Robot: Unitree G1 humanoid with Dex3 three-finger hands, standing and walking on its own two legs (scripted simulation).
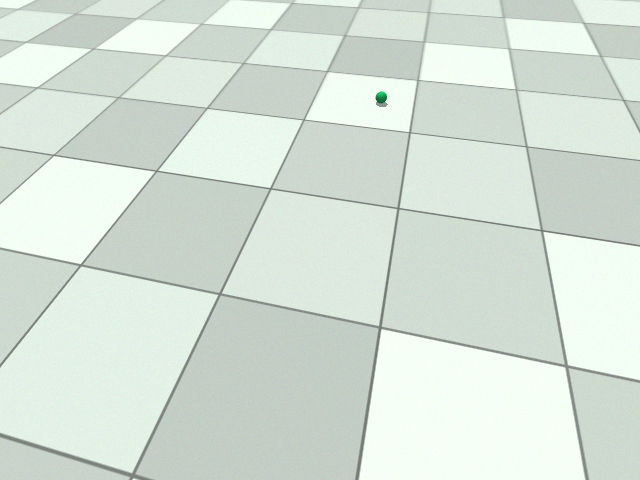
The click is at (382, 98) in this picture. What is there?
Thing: free ball
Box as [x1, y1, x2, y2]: [376, 91, 386, 102]
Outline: 382,91 376,94 376,100 378,102 383,102 386,98 385,93
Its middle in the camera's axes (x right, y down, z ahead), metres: +0.39 -0.88 +2.35
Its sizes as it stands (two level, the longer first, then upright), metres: 0.070 0.070 0.070
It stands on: the floor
